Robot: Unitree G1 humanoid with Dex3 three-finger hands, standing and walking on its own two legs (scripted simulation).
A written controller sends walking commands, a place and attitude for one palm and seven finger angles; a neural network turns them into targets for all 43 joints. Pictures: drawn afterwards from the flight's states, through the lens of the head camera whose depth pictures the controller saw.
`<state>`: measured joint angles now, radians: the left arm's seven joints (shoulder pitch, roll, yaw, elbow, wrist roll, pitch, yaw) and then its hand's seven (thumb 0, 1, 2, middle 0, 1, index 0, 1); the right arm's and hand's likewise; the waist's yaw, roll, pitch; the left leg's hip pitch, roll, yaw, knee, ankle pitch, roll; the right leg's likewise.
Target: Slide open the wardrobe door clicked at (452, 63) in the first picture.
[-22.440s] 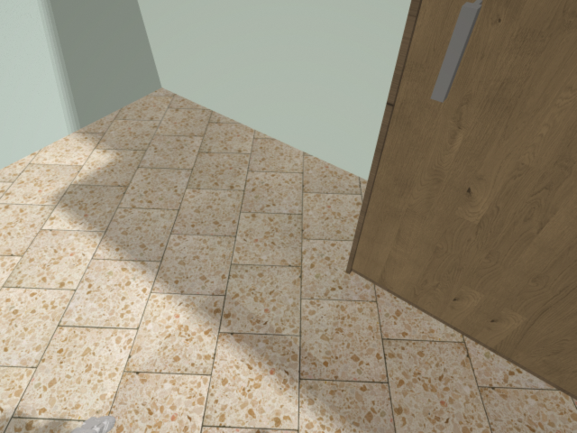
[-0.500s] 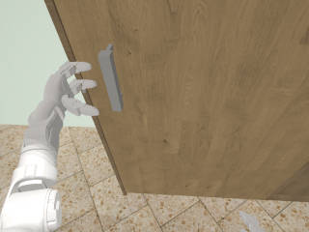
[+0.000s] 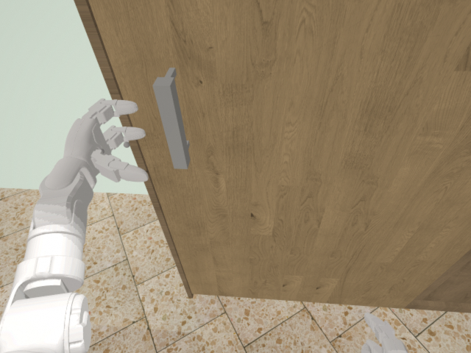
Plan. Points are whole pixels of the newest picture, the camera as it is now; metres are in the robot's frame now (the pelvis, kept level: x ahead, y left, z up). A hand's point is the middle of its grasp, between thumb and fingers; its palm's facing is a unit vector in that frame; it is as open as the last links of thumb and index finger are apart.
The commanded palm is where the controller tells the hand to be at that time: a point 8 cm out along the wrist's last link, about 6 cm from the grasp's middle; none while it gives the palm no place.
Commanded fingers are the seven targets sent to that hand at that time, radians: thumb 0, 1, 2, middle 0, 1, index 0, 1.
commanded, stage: move the hooked fingers beside the handle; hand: left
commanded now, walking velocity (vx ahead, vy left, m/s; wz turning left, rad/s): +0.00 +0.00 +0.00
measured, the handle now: (176, 120) +0.46 +0.13 +0.18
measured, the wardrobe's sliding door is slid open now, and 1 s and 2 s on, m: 0.00 0.00 0.00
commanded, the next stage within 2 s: feel for the door with the fingertips in 0.02 s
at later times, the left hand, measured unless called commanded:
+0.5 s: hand (150, 138) +0.41 +0.16 +0.18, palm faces -0.04 -1.00 +0.00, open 14.0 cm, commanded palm +0.38 +0.21 +0.18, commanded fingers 0.00 -0.50 0.30 -0.30 -1.20 -0.30 -1.20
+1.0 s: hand (152, 132) +0.42 +0.16 +0.18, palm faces -0.01 -1.00 -0.01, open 13.7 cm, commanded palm +0.41 +0.21 +0.18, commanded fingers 0.00 -0.50 0.30 -0.30 -1.20 -0.30 -1.20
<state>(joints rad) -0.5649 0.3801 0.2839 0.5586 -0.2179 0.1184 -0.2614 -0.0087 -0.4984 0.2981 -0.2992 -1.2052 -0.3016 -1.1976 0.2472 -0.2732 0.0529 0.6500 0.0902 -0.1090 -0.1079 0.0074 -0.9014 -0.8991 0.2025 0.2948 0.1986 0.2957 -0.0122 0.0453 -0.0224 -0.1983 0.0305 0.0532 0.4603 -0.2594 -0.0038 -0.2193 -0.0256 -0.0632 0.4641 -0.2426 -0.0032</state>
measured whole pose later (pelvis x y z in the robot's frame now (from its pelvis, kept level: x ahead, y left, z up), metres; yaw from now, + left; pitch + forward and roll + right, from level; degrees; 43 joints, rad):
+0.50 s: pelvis +0.01 +0.01 +0.00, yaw -1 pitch +1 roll +0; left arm -0.57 0.30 0.24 0.50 -0.20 0.12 -0.19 -0.01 -0.50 0.30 -0.30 -1.20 -0.30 -1.20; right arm 0.28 -0.26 0.04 0.67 0.08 -0.09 -0.09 0.01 -0.90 -0.90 0.20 0.29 0.20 0.30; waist -0.02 0.04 -0.03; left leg -0.19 0.03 0.07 0.45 -0.27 0.00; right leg -0.22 -0.03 -0.04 0.46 -0.24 0.00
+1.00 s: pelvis +0.00 +0.00 +0.00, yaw +0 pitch +1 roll +0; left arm -0.69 0.30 0.20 0.64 -0.19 0.11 -0.16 -0.01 -0.50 0.30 -0.33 -1.23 -0.33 -1.23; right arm 0.26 -0.26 0.04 0.68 0.08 -0.07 -0.09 0.01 -0.90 -0.90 0.20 0.29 0.20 0.30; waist -0.01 0.04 -0.02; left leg -0.21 0.03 0.05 0.46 -0.26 0.00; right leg -0.23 -0.03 -0.07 0.46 -0.24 0.00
